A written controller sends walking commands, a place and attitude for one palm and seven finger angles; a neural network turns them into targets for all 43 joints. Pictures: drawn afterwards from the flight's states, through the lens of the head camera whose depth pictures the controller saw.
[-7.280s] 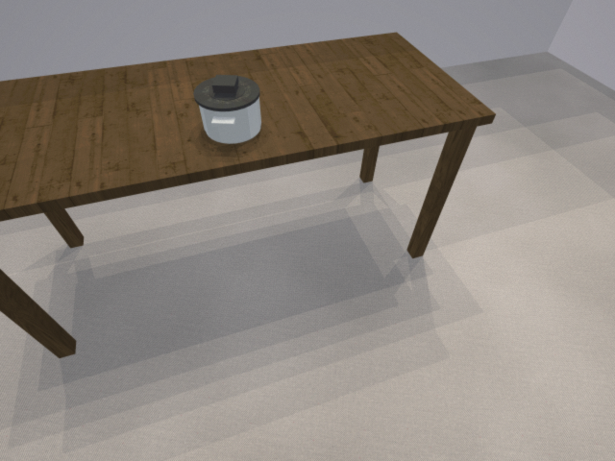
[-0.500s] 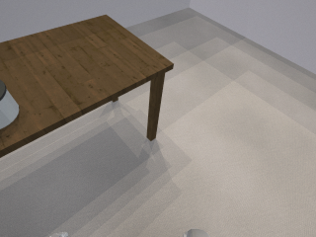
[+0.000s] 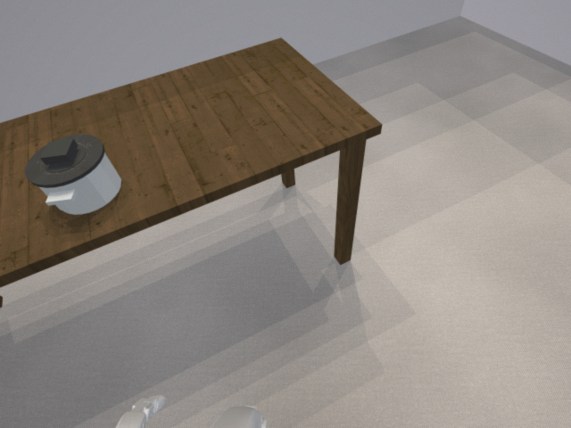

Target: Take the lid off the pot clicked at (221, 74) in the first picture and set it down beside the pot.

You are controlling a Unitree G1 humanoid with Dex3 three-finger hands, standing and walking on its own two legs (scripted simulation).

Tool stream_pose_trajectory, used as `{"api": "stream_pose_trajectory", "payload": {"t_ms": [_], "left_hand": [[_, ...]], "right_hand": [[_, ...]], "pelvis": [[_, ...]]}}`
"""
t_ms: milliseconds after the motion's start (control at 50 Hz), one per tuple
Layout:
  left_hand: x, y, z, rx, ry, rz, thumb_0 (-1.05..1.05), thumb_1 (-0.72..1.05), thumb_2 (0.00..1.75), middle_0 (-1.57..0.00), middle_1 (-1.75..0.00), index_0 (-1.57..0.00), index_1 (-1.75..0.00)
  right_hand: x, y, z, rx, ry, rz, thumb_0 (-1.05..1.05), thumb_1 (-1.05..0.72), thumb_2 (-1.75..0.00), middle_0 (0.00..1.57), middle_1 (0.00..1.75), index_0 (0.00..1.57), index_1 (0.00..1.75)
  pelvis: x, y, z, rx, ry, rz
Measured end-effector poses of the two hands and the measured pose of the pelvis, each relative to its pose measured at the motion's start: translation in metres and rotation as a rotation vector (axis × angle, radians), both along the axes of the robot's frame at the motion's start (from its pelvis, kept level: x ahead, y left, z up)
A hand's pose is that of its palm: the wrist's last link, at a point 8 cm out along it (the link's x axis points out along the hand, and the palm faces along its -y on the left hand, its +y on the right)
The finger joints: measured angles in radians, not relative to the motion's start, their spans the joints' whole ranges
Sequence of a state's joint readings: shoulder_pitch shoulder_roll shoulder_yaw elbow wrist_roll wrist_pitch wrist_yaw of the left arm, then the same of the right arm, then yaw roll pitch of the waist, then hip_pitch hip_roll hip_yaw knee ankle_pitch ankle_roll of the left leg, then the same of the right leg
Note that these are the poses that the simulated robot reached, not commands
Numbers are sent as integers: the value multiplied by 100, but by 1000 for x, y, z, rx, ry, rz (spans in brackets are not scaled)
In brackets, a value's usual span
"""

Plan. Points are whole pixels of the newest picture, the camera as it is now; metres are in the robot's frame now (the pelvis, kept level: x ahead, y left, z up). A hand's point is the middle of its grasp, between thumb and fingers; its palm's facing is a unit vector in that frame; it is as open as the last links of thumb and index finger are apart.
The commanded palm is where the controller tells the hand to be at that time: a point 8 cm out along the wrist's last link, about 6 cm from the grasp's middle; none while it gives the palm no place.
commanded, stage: turn to face it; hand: left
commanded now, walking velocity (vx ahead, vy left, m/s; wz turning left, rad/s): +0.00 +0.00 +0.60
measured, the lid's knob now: (59, 151) +0.63 +0.48 +0.03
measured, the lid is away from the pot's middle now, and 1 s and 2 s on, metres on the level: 0.00 0.00 0.00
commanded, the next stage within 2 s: take the last steps up to it in 0.72 s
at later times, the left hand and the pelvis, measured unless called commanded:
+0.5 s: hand out of the picture -0.03 +0.29 -0.18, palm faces +0.35 -0.90 -0.26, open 7.4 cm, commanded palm none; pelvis +0.00 +0.06 -0.01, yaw +17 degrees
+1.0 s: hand out of the picture +0.04 +0.24 -0.15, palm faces +0.43 -0.86 -0.26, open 7.4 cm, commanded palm none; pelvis +0.05 +0.04 +0.00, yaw +26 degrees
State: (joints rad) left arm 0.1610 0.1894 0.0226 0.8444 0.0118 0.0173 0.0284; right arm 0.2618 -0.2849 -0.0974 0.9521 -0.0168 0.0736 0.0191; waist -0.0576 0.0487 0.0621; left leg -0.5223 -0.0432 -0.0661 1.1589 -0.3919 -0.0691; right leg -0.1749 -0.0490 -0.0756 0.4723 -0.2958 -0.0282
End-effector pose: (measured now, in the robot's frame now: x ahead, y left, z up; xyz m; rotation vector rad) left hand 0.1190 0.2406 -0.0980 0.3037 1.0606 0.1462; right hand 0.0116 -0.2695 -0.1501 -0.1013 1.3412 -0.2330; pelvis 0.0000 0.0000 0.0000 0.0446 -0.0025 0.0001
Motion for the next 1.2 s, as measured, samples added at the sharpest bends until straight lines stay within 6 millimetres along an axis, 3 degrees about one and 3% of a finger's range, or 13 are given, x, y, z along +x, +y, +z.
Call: {"api": "stream_pose_trajectory", "payload": {"t_ms": [100, 180, 320, 380, 440, 520, 640, 740, 900, 960, 1060, 1140, 1200], "left_hand": [[-45, 5, -7, -17, 54, 105, 1, 90, 90, -20, -30, -21, -30], [-90, 17, -18, -32, 134, 197, 1, 90, 90, -20, -30, -21, -30], [-168, 54, -49, -69, 272, 366, 1, 90, 90, -20, -30, -21, -30], [-186, 72, -62, -78, 307, 425, 1, 91, 90, -20, -30, -20, -30], [-186, 84, -59, -84, 293, 458, 1, 91, 90, -20, -30, -20, -30], [-170, 94, -49, -96, 215, 470, 1, 91, 90, -19, -30, -20, -30], [-145, 99, -39, -94, 134, 478, 1, 91, 90, -19, -30, -20, -30], [-124, 93, -33, -84, 103, 479, 1, 91, 90, -19, -30, -20, -30], [-92, 65, -27, -47, 39, 470, 1, 91, 90, -19, -30, -20, -30], [-97, 49, -21, -58, 44, 487, 1, 91, 90, -20, -30, -20, -30], [-123, 27, -17, -97, 109, 558, 0, 91, 90, -20, -30, -20, -30], [-149, 12, -20, -134, 192, 623, 1, 91, 90, -20, -30, -20, -30], [-169, 3, -25, -174, 262, 671, 1, 91, 90, -20, -30, -20, -30]], "right_hand": [[43, -2, 4, -13, -18, 108, 0, -91, -90, 20, 29, 20, 30], [88, 11, 8, -26, -60, 204, 1, -91, -90, 20, 29, 20, 30], [174, 72, 20, -60, -203, 402, 1, -91, -90, 20, 29, 20, 30], [195, 99, 26, -70, -263, 467, 0, -91, -90, 20, 29, 20, 30], [198, 118, 36, -76, -268, 503, 0, -91, -90, 20, 29, 20, 30], [192, 135, 43, -65, -243, 526, 0, -90, -90, 20, 29, 21, 30], [174, 143, 38, -31, -191, 523, 0, -90, -89, 21, 30, 21, 30], [154, 134, 26, -13, -118, 503, 0, -90, -89, 21, 30, 21, 30], [133, 96, -7, 14, 9, 467, 0, -90, -89, 21, 30, 21, 30], [136, 88, -8, 20, 44, 477, 1, -90, -90, 20, 29, 21, 30], [156, 87, 0, 28, 50, 505, 1, -91, -90, 20, 29, 20, 30], [179, 100, 3, 22, 45, 533, 1, -91, -90, 20, 29, 20, 30], [202, 121, 4, 20, 33, 563, 1, -91, -90, 20, 29, 20, 30]], "pelvis": [[1, 0, 1, 12, -12, 71], [1, 7, -1, 6, -11, 119], [4, 37, -17, -31, 2, 208], [3, 49, -22, -34, -2, 241], [3, 56, -14, -54, -10, 272], [5, 64, -4, -70, -15, 311], [12, 68, 1, -69, -13, 356], [20, 63, 0, -58, -5, 388], [38, 41, -11, -30, 9, 421], [46, 38, -7, -32, 3, 445], [62, 42, 4, -19, 2, 465], [75, 52, 5, -21, 0, 487], [85, 66, 4, -27, 1, 499]]}}
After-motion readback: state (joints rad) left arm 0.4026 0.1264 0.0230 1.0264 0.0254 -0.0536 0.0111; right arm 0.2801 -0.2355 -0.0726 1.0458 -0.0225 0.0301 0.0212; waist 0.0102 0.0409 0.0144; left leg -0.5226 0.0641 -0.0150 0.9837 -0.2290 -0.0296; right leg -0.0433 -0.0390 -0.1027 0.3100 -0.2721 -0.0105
